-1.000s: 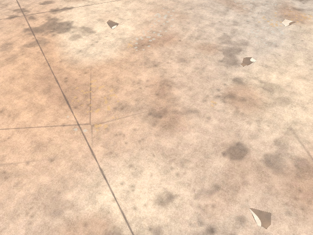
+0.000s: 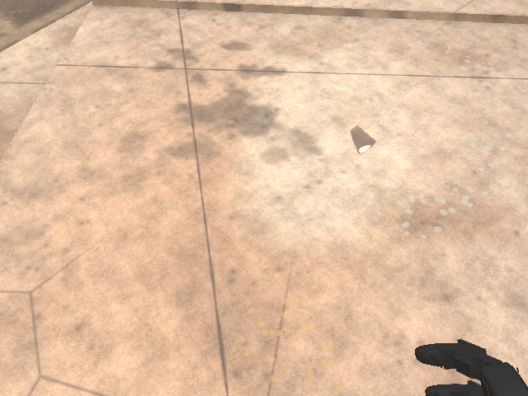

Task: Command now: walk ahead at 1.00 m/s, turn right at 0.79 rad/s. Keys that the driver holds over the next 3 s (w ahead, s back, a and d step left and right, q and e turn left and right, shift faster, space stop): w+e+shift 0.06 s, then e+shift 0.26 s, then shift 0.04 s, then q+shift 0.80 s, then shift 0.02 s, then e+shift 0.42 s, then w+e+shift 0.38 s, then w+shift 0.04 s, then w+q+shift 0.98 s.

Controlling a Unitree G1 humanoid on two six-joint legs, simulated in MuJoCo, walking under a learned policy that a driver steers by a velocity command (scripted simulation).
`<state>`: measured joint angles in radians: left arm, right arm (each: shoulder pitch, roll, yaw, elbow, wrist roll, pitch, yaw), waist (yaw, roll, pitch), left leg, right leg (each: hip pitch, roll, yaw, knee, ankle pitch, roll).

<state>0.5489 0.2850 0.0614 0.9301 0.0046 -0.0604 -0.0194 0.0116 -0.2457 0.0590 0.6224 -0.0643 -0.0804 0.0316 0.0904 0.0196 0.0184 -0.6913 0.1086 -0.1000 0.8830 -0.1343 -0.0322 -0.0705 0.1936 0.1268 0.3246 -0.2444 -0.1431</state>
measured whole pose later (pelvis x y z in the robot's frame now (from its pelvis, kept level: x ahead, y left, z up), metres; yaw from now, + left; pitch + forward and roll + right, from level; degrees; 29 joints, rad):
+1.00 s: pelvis +0.44 +0.04 -0.01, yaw -1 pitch +1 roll -3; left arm 0.04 0.30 0.09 0.72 0.00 0.03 0.05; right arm 0.25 -0.30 -0.08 0.71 -0.02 0.03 0.00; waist -0.03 -0.04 0.05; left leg -0.38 0.01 0.01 0.67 -0.32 0.06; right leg -0.51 -0.05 -0.03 1.03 -0.49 0.05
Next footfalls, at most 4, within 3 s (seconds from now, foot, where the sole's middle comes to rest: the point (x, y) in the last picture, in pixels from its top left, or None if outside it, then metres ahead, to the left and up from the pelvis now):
0.16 left None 0.39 0.16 -0.78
0.54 right None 0.50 -0.14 -0.78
0.90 left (244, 388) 0.51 0.13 -0.78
1.38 right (335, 379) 0.55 -0.10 -0.78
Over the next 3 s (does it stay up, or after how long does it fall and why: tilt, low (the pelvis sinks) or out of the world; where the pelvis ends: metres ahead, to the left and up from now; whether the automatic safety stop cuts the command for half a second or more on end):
stays up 1.34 -0.26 -0.01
